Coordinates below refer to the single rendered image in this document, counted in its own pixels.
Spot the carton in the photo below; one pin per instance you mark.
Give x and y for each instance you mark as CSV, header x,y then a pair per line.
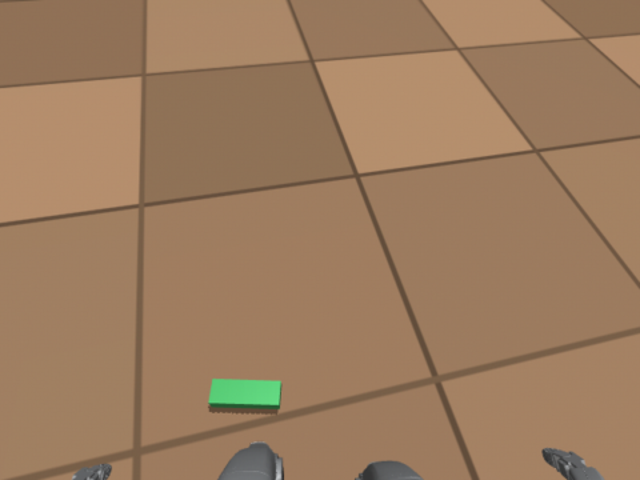
x,y
258,394

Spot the left robot hand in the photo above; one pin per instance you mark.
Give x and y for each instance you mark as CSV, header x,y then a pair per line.
x,y
97,472

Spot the right robot hand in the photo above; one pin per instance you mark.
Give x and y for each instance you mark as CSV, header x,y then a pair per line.
x,y
571,466

